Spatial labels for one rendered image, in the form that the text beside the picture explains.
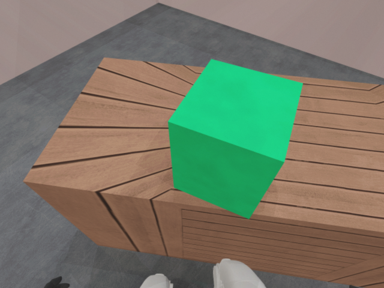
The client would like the robot left thigh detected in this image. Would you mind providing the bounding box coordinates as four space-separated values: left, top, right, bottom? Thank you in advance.
140 275 173 288

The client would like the robot right thigh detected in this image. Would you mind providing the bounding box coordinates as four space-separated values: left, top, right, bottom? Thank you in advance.
213 260 266 288

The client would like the pedestal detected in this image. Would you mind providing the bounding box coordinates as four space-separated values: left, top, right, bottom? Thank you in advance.
23 58 384 288

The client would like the left robot hand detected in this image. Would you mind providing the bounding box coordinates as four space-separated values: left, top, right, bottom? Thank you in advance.
44 276 70 288

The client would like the robot thigh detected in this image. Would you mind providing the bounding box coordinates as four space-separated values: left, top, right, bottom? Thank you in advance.
213 260 266 288
140 275 173 288

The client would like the carton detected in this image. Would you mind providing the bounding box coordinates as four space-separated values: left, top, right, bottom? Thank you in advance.
168 59 303 219

